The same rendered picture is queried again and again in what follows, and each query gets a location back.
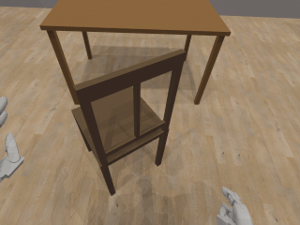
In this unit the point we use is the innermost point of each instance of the chair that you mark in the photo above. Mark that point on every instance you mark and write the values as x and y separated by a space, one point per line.
113 118

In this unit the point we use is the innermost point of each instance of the left robot hand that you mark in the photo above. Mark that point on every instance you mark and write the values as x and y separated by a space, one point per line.
10 163

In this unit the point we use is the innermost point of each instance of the table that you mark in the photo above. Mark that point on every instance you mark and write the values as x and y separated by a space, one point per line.
164 17

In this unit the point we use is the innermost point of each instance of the right robot hand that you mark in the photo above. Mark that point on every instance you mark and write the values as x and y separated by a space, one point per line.
237 215

